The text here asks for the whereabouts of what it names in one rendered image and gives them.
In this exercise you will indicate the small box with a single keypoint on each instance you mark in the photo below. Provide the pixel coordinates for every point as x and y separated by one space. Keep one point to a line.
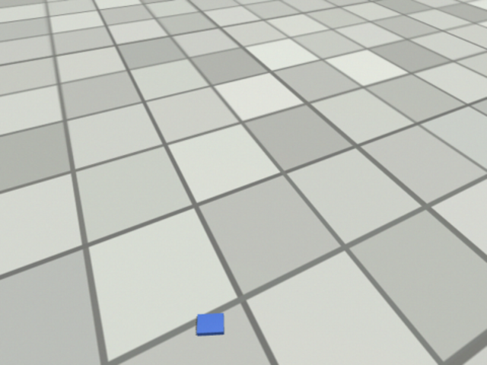
210 324

